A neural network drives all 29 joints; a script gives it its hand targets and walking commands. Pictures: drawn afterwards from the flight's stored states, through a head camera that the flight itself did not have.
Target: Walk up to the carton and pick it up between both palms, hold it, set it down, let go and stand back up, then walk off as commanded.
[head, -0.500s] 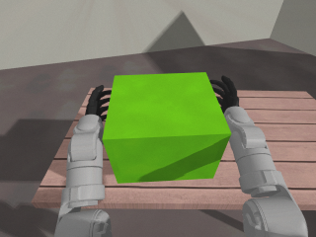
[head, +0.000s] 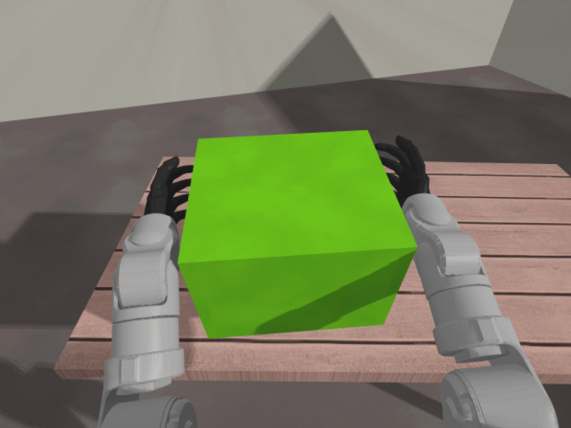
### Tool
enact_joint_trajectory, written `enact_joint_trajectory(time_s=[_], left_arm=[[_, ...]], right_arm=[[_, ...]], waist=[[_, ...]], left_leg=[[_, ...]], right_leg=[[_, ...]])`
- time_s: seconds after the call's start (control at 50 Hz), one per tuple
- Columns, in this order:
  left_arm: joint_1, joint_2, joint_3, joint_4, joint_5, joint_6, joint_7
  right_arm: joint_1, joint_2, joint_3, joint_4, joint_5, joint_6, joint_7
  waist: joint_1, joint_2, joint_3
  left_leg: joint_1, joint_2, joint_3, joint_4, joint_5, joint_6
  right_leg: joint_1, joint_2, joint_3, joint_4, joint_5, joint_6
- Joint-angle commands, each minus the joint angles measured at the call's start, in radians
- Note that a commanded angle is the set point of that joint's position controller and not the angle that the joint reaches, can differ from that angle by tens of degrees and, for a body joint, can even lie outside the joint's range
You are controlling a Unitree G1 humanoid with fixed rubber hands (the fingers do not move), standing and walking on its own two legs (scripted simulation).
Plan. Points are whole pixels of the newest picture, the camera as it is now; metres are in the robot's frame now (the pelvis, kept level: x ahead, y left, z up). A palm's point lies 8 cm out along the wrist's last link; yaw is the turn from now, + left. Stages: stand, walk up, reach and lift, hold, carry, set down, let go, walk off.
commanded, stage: hold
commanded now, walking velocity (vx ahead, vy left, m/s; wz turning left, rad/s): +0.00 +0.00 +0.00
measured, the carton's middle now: (290, 231) +0.35 +0.00 +0.15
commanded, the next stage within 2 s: none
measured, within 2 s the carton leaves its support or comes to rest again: neither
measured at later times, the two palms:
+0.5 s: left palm (169, 211) +0.36 +0.16 +0.18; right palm (414, 193) +0.37 -0.16 +0.20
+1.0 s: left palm (160, 219) +0.34 +0.17 +0.18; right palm (413, 198) +0.35 -0.16 +0.20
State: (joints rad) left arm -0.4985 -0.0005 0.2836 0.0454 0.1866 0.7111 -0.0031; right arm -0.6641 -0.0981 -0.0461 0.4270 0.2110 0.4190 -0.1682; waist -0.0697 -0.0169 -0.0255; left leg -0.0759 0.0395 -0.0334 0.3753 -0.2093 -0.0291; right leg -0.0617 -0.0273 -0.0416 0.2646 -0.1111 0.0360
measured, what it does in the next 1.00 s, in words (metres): stands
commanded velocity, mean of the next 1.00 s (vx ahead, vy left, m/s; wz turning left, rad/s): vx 0.00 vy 0.00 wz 0.00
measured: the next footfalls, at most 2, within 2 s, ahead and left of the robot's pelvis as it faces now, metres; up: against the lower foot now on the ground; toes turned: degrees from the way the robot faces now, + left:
none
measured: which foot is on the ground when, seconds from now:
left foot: down 0.00-1.00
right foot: down 0.00-1.00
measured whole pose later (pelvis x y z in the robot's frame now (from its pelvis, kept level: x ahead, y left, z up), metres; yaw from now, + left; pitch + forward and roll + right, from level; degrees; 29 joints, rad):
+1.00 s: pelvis -0.01 +0.00 +0.00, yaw +0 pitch -6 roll -1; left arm -0.50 0.00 0.28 0.05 0.19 0.71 -0.01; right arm -0.66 -0.10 -0.05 0.42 0.21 0.42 -0.17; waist -0.07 -0.02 -0.03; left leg -0.08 0.04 -0.03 0.38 -0.20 -0.03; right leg -0.06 -0.03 -0.04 0.26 -0.10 0.04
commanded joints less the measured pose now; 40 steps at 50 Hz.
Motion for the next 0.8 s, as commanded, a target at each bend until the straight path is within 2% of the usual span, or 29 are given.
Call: enact_joint_trajectory(time_s=[0.0,0.1,0.16,0.24,0.32,0.4,0.5,0.58,0.66,0.68,0.78], left_arm=[[-0.777,-0.526,-0.542,-0.131,-0.133,-0.083,-0.156],[-0.85,-0.513,-0.47,-0.011,-0.103,-0.097,-0.163],[-0.905,-0.525,-0.461,0.016,-0.113,-0.12,-0.157],[-0.964,-0.564,-0.504,0.006,-0.156,-0.151,-0.13],[-0.948,-0.559,-0.496,0.031,-0.143,-0.153,-0.117],[-0.863,-0.545,-0.48,0.024,-0.115,-0.134,-0.125],[-0.775,-0.547,-0.526,-0.089,-0.124,-0.116,-0.134],[-0.744,-0.545,-0.586,-0.2,-0.156,-0.105,-0.132],[-0.723,-0.533,-0.604,-0.238,-0.16,-0.082,-0.137],[-0.717,-0.531,-0.602,-0.241,-0.156,-0.078,-0.138],[-0.707,-0.524,-0.576,-0.222,-0.14,-0.07,-0.153]], right_arm=[[-0.642,0.619,0.411,-0.263,0.099,-0.043,0.1],[-0.69,0.63,0.329,-0.139,0.028,-0.054,0.131],[-0.742,0.654,0.319,-0.126,0.012,-0.072,0.147],[-0.802,0.689,0.353,-0.159,0.032,-0.095,0.157],[-0.793,0.685,0.364,-0.127,0.036,-0.096,0.157],[-0.726,0.661,0.376,-0.111,0.051,-0.087,0.146],[-0.655,0.646,0.433,-0.203,0.108,-0.076,0.114],[-0.633,0.634,0.488,-0.34,0.165,-0.067,0.09],[-0.603,0.608,0.479,-0.382,0.167,-0.049,0.076],[-0.579,0.597,0.466,-0.36,0.16,-0.043,0.076],[-0.576,0.601,0.456,-0.351,0.143,-0.035,0.083]], waist=[[-0.02,0.06,-0.367],[-0.016,0.042,-0.283],[-0.006,0.036,-0.295],[0.002,0.041,-0.374],[0.008,0.038,-0.36],[0.006,0.031,-0.349],[-0.009,0.049,-0.414],[-0.02,0.068,-0.502],[-0.035,0.084,-0.473],[-0.041,0.092,-0.454],[-0.03,0.07,-0.421]], left_leg=[[-0.012,-0.1,0.036,-0.074,0.311,-0.046],[-0.13,-0.096,0.054,-0.142,0.052,-0.012],[-0.16,-0.093,0.06,-0.16,-0.01,0.003],[-0.136,-0.09,0.051,-0.142,0.041,-0.002],[-0.121,-0.092,0.051,-0.138,0.066,-0.001],[-0.084,-0.092,0.049,-0.125,0.15,-0.007],[0.021,-0.095,0.036,-0.064,0.396,-0.039],[0.087,-0.1,0.025,-0.012,0.566,-0.064],[0.083,-0.101,0.02,-0.003,0.571,-0.074],[0.083,-0.097,0.019,-0.008,0.558,-0.077],[0.057,-0.101,0.029,-0.031,0.486,-0.064]], right_leg=[[0.235,0.105,-0.017,0.007,0.148,-0.023],[0.21,0.088,-0.019,0.001,-0.026,-0.033],[0.206,0.086,-0.021,0.006,-0.065,-0.033],[0.19,0.092,-0.02,0.014,-0.033,-0.032],[0.179,0.094,-0.019,0.007,-0.026,-0.03],[0.208,0.097,-0.017,0.002,0.036,-0.027],[0.256,0.111,-0.019,0.018,0.211,-0.019],[0.289,0.123,-0.022,0.037,0.34,-0.01],[0.273,0.124,-0.022,0.037,0.336,-0.009],[0.263,0.123,-0.021,0.034,0.317,-0.012],[0.272,0.116,-0.018,0.023,0.277,-0.015]])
